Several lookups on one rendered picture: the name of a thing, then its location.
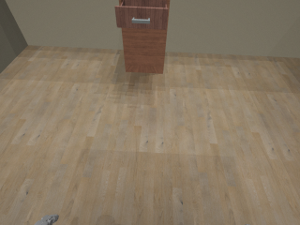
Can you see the drawer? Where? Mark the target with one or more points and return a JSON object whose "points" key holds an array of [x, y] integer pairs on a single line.
{"points": [[156, 10]]}

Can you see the robot left hand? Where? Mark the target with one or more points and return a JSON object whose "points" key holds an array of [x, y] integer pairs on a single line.
{"points": [[47, 220]]}

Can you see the cabinet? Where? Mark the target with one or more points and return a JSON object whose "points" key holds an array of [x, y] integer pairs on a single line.
{"points": [[144, 49]]}

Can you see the handle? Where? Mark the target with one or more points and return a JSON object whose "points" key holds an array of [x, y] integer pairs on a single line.
{"points": [[140, 20]]}

